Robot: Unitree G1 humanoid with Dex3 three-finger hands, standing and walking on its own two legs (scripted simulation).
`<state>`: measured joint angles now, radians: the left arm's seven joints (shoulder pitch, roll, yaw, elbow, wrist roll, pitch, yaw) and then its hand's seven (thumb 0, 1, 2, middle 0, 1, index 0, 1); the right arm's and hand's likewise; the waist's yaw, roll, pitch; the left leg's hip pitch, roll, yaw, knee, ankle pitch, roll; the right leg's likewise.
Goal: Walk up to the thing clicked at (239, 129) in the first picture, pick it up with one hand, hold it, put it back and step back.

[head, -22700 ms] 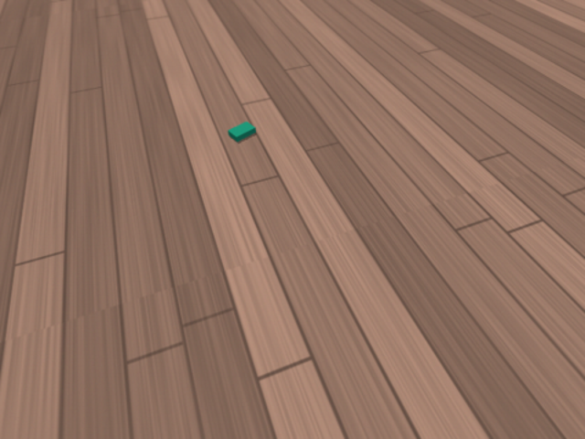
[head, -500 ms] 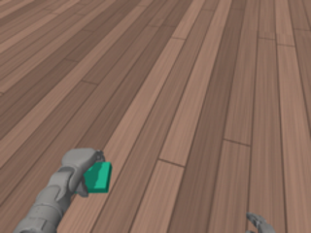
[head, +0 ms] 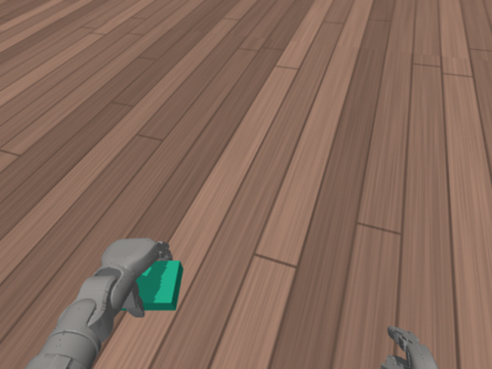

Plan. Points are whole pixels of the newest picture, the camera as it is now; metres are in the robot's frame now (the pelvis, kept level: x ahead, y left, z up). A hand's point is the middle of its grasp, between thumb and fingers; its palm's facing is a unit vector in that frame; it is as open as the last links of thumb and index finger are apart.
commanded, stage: hold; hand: left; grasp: from above
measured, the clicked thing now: (143, 284) +0.30 +0.22 -0.07
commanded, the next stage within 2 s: crouch in 0.96 s
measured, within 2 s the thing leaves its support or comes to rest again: neither
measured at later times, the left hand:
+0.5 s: hand (137, 285) +0.27 +0.21 -0.02, palm faces -0.46 -0.03 -0.89, open 10.8 cm
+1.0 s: hand (137, 279) +0.29 +0.21 -0.03, palm faces -0.46 -0.02 -0.89, open 10.9 cm
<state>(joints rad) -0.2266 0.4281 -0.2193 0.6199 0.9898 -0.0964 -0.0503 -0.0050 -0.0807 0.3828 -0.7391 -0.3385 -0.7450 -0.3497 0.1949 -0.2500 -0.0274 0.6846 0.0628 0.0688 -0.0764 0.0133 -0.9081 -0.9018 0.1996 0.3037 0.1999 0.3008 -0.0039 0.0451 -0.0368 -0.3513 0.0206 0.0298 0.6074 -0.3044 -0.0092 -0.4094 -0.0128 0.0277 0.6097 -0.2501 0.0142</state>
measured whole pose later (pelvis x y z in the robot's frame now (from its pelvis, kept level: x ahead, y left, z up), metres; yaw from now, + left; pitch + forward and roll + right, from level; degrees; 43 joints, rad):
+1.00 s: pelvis +0.00 +0.00 +0.01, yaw +0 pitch +1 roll +1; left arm -0.20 0.43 -0.23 0.57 0.99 -0.09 -0.06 0.00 -0.07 0.37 -0.72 -0.37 -0.73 -0.38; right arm 0.16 -0.24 -0.02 0.69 0.07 0.08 -0.08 0.01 -0.91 -0.90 0.20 0.30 0.20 0.30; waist 0.01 0.05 -0.01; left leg -0.26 0.02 0.03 0.52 -0.27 -0.01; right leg -0.33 -0.01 0.03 0.52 -0.22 0.01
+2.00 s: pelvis -0.06 +0.01 -0.24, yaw +1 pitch +34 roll -2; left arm -0.81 0.43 -0.11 1.29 1.18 -0.08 0.33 0.00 -0.11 0.43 -0.72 -0.41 -0.73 -0.42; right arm 0.24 -0.22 -0.05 0.74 -0.05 -0.01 -0.01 0.01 -0.91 -0.90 0.20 0.30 0.20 0.30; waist -0.18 0.04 -0.20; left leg -1.72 0.00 -0.02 1.78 -0.64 0.01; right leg -1.74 -0.02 0.01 1.71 -0.56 0.03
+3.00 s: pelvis -0.07 +0.01 -0.41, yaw -1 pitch +36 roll -6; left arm -1.09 0.66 -0.01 1.56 1.30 -0.19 0.41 0.00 -0.07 0.45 -0.68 -0.39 -0.69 -0.41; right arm 0.19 -0.26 0.06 0.74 -0.15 -0.05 0.11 0.01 -0.91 -0.90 0.20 0.30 0.20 0.30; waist -0.31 0.01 -0.06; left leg -2.27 -0.02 -0.10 2.35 -0.71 -0.01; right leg -2.27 -0.02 -0.03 2.24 -0.60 0.03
